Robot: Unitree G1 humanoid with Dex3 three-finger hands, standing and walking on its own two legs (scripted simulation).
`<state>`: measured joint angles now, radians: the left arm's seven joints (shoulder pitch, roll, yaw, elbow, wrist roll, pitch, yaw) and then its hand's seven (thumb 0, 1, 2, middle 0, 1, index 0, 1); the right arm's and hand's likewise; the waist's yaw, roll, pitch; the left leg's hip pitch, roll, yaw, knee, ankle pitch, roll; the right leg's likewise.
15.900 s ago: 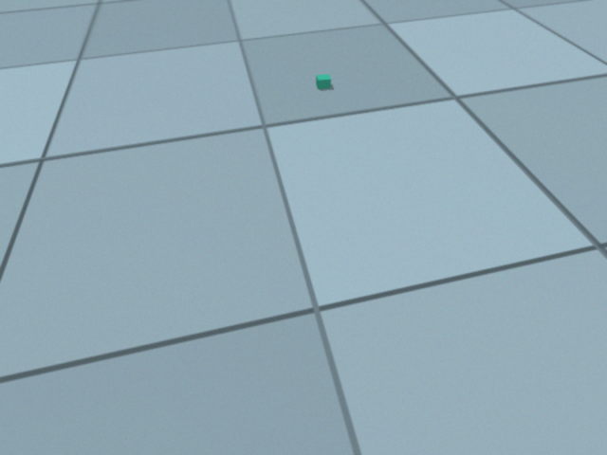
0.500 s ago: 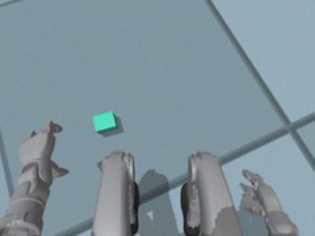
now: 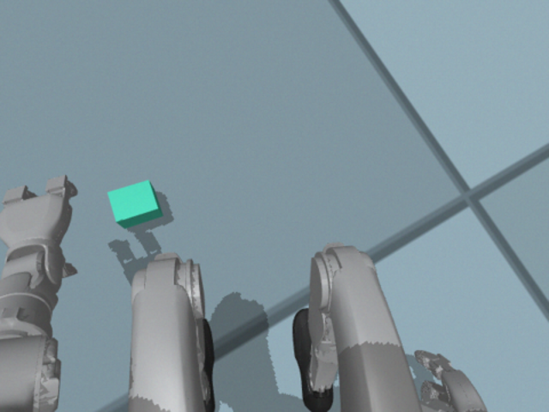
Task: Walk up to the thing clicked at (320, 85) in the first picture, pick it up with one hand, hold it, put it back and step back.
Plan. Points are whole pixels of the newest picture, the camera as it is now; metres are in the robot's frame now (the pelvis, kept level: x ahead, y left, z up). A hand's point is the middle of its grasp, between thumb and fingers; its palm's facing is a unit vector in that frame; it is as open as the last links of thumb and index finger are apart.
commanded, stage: rise first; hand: left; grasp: from above
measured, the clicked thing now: (136, 204) +0.47 +0.26 -0.34
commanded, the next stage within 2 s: none
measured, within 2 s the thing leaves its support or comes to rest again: neither
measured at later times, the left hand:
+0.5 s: hand (84, 224) +0.40 +0.31 -0.21, palm faces -0.41 -0.18 -0.89, open 13.3 cm
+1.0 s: hand (94, 222) +0.41 +0.31 -0.23, palm faces -0.40 -0.18 -0.90, open 13.1 cm
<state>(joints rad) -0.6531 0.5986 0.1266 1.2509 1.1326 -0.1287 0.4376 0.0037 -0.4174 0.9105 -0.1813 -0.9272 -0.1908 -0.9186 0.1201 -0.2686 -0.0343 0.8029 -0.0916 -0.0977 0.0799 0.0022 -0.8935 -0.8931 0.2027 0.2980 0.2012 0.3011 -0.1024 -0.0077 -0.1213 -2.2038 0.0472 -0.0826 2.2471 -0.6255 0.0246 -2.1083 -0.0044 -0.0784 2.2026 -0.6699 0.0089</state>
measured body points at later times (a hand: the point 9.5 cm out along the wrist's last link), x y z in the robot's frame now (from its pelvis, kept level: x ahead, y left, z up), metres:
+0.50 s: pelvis +0.01 -0.01 -0.03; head +0.25 +0.04 +0.35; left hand +0.42 +0.32 -0.16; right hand +0.10 -0.27 -0.16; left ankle +0.10 +0.12 -0.34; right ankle +0.10 -0.12 -0.34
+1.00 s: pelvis +0.01 +0.00 -0.05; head +0.25 +0.05 +0.33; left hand +0.42 +0.31 -0.18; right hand +0.10 -0.27 -0.17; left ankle +0.10 +0.12 -0.34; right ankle +0.10 -0.12 -0.34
